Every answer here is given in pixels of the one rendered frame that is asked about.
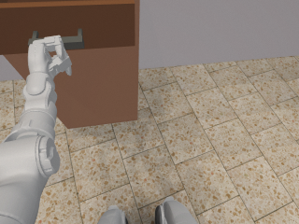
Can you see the left robot thigh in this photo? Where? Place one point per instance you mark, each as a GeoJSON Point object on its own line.
{"type": "Point", "coordinates": [113, 216]}

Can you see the robot left upper arm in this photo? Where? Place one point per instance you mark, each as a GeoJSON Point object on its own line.
{"type": "Point", "coordinates": [25, 168]}

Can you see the robot thigh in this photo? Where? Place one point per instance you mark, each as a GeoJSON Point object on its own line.
{"type": "Point", "coordinates": [113, 216]}
{"type": "Point", "coordinates": [174, 212]}

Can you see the drawer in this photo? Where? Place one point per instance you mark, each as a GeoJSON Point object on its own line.
{"type": "Point", "coordinates": [104, 23]}

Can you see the right robot thigh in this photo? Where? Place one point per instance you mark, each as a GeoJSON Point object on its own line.
{"type": "Point", "coordinates": [174, 212]}

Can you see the handle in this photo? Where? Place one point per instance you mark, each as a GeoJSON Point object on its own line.
{"type": "Point", "coordinates": [70, 42]}

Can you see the cabinet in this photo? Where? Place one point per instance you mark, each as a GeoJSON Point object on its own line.
{"type": "Point", "coordinates": [102, 88]}

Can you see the left robot hand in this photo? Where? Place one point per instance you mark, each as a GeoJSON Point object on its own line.
{"type": "Point", "coordinates": [40, 61]}

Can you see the left robot forearm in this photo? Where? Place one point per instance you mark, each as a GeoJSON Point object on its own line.
{"type": "Point", "coordinates": [39, 111]}

